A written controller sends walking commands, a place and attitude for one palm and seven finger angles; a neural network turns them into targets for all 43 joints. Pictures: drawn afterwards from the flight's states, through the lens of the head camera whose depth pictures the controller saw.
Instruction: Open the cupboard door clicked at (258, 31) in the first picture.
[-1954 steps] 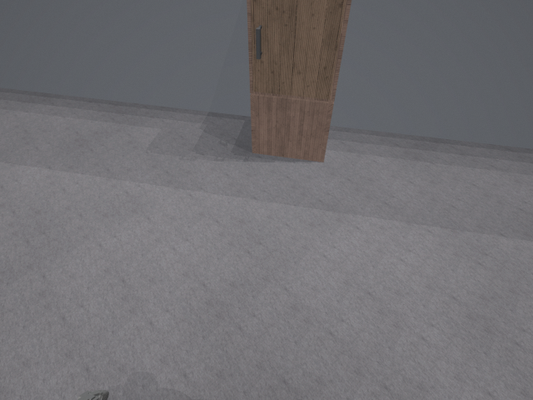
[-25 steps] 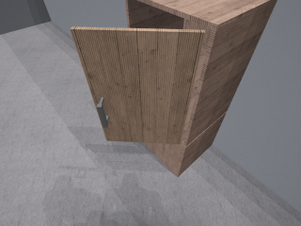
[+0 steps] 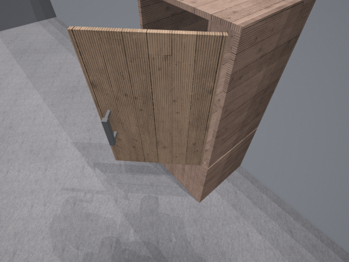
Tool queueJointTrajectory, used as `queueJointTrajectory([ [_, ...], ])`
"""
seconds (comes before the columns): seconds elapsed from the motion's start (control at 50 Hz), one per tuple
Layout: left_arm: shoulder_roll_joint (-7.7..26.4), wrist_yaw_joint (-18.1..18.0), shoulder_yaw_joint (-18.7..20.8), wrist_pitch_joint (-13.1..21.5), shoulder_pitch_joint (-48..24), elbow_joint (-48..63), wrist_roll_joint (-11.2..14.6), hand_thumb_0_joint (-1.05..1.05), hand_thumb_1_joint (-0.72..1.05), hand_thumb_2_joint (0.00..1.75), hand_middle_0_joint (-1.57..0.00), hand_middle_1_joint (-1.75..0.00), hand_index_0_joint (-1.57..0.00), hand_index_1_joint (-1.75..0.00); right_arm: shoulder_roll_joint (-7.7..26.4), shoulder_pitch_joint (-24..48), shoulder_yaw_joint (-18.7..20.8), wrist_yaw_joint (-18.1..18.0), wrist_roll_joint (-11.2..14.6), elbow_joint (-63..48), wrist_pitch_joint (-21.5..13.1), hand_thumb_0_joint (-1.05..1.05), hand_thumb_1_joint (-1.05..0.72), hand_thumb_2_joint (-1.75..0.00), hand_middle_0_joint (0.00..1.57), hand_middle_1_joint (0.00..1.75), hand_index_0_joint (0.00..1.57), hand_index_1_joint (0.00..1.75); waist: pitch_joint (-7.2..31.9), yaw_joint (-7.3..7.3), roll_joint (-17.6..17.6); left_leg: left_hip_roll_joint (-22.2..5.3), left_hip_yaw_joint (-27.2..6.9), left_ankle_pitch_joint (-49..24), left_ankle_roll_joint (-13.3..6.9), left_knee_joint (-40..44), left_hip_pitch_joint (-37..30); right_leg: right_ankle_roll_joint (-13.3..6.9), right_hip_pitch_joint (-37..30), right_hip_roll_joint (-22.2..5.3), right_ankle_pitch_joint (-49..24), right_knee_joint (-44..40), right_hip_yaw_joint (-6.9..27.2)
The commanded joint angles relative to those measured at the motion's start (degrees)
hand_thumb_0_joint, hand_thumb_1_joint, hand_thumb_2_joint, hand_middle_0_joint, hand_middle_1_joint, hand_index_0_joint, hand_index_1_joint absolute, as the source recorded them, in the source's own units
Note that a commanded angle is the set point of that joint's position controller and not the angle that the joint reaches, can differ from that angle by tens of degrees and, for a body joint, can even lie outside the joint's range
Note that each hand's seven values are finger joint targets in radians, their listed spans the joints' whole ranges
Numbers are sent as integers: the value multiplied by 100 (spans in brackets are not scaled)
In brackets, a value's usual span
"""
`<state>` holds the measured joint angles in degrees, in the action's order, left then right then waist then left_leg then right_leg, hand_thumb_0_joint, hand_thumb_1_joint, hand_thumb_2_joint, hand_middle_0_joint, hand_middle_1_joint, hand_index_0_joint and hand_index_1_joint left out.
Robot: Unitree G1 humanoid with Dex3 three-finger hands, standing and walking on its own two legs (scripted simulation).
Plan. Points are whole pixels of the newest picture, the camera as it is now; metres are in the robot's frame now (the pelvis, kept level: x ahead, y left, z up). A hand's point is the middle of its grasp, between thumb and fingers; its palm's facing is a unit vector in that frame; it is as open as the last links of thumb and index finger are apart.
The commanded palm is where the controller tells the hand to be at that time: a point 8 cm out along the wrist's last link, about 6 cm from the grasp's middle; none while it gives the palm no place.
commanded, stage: come to a stop and stand still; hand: left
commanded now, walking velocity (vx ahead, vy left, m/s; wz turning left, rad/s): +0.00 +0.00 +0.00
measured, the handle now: (110, 128) +0.55 +0.27 -0.09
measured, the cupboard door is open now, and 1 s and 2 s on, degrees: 45 45 45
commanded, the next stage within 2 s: look again from close up in 0.04 s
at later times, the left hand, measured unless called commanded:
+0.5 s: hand out of the picture +0.00 +0.17 -0.18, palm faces +0.04 -0.98 -0.19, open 7.3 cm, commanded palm none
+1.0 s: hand (98, 228) +0.19 +0.19 -0.02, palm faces +0.18 -0.98 -0.01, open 7.7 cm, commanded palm +0.11 +0.23 -0.08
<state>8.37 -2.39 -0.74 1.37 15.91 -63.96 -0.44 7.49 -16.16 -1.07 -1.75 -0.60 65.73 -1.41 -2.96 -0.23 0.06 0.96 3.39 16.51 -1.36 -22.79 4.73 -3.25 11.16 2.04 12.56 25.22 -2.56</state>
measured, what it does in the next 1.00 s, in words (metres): stands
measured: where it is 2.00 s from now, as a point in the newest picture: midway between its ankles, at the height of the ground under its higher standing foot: outside the picture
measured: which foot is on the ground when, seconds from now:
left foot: down 0.00-1.00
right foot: down 0.00-1.00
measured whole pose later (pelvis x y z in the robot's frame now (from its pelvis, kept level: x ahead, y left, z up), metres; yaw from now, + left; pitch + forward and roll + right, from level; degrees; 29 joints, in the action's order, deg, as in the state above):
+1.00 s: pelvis -0.03 +0.00 -0.03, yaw +3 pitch +7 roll +1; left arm 9.2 4.7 5.3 23.2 17.0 -16.7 12.9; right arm 15.6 -14.2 1.7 -1.0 0.3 41.0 -16.0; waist 5.5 1.6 -0.1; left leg 2.5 1.9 23.2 -1.8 -43.6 27.1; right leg -3.1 32.2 -0.7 19.3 44.6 -4.6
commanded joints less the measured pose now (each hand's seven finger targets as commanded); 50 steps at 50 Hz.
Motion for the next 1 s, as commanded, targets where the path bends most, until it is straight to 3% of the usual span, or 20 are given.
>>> queueJointTrajectory([
  [0.0,537,1,76,70,333,212,6,0,90,90,-20,-30,-20,-30,468,-459,91,-46,6,-48,-43,0,-90,-90,20,30,20,30,-228,30,-41,-636,-504,-631,-63,447,535,-51,-161,-844,-919,-541,930],
  [0.08,563,9,87,79,320,219,14,0,90,90,-20,-30,-20,-30,524,-447,100,-46,1,-60,-57,0,-90,-90,20,30,20,30,-87,20,1,-635,-510,-699,-51,438,496,-50,-255,-868,-988,-531,922],
  [0.4,582,12,112,77,307,241,6,0,90,90,-20,-30,-20,-30,498,-447,105,-53,3,-66,-54,0,-90,-90,20,30,20,30,-164,-8,-37,-649,-533,-784,-41,468,556,-26,-324,-850,-1030,-588,861],
  [0.46,617,13,119,86,305,245,16,0,90,90,-20,-30,-20,-30,543,-447,111,-55,1,-68,-65,0,-90,-90,20,30,20,30,-12,0,14,-652,-558,-849,-38,454,480,-36,-392,-871,-1118,-557,868],
  [0.6,576,19,106,61,295,236,4,0,90,90,-20,-30,-20,-30,509,-425,106,-63,3,-70,-57,0,-90,-90,20,30,20,30,-199,-10,17,-688,-565,-816,-50,529,508,-30,-267,-823,-969,-569,830],
  [0.72,598,18,120,71,276,254,2,0,90,90,-20,-30,-20,-30,561,-441,115,-63,2,-87,-78,0,-90,-90,20,30,20,30,-92,-7,-4,-698,-598,-954,-62,535,474,-31,-341,-826,-1084,-520,817],
  [0.74,694,-222,140,182,841,-62,-63,0,90,90,-20,-30,-20,-30,738,200,148,-14,62,-452,-129,0,-90,-90,20,30,20,30,149,-211,186,-746,-228,-1443,91,-693,686,241,-396,-1205,-3923,-153,917],
  [0.76,1954,-118,704,1383,-3414,8613,1228,0,88,89,-20,-32,-20,-32,1791,90,234,-254,335,-2615,-952,0,-90,-90,20,30,20,30,2909,443,1226,-18,-507,-1947,13,44,-421,112,-1059,-621,-2555,134,734],
  [0.78,1585,-362,761,1099,-1206,7254,749,0,85,88,-20,-33,-20,-33,1314,661,155,-432,240,-2372,-1405,0,-90,-90,20,30,20,30,2659,-32,1769,-193,-327,-2664,45,-2,-400,-61,-752,-335,-1307,263,525],
  [0.8,298,-458,56,357,340,6101,913,0,83,87,-21,-34,-21,-34,1084,526,214,-363,304,-2404,-1518,0,-90,-90,20,30,20,30,1555,120,1319,-292,-544,-2389,236,5,170,31,-51,-345,-445,278,190],
  [0.82,-194,-323,-201,379,75,5855,1101,0,81,86,-21,-36,-21,-36,1224,447,179,-333,355,-2241,-1551,0,-90,-90,20,30,20,30,454,311,115,-301,-607,-1616,138,-115,678,157,548,-289,-334,195,-35],
  [0.84,22,-187,-46,719,-362,5883,1168,0,78,85,-21,-37,-21,-37,1463,544,278,-279,297,-2578,-1656,0,-90,-90,20,30,20,30,-53,434,-588,-229,-733,-916,-7,-405,1191,228,1040,-291,-61,192,-99],
  [0.86,235,-16,212,1100,-321,5603,1173,0,76,84,-21,-39,-21,-39,1583,415,373,-227,195,-2675,-1709,0,-90,-90,20,30,20,30,81,497,-1085,-145,-690,-422,-35,-780,1547,264,1516,-305,400,328,-152],
  [0.88,122,194,367,1516,89,5056,1208,0,74,83,-21,-40,-21,-40,1559,465,437,-175,114,-2836,-1741,0,-90,-90,20,30,20,30,46,398,-1459,-82,-662,69,-7,-1165,2142,275,1985,-330,997,575,-158],
  [0.9,39,487,439,1933,723,4755,1251,0,71,82,-21,-42,-21,-42,1501,574,462,-58,122,-3071,-1807,0,-90,-90,20,30,20,30,193,110,-1057,20,-569,230,53,-1470,2458,210,2098,-370,1195,900,-86],
  [0.92,-43,799,476,2391,1047,4845,1342,0,69,81,-22,-43,-22,-43,1461,650,487,36,88,-3307,-1848,0,-90,-90,20,30,20,30,704,-77,-1141,86,-500,276,117,-1770,2761,172,2144,-353,1289,1303,-76],
  [0.94,-67,1145,590,2848,1511,4792,1444,0,67,80,-22,-45,-22,-45,1436,749,547,117,87,-3529,-1865,0,-90,-90,20,30,20,30,911,-239,-1201,107,-418,251,158,-2088,3111,126,2223,-316,1191,1682,-48],
  [0.98,263,1852,884,3720,1622,4893,1540,0,62,78,-22,-48,-22,-48,1466,926,626,277,67,-3857,-1845,0,-90,-90,20,30,20,30,1287,-293,-844,222,-307,224,213,-2782,3824,74,2332,-357,806,2327,205],
])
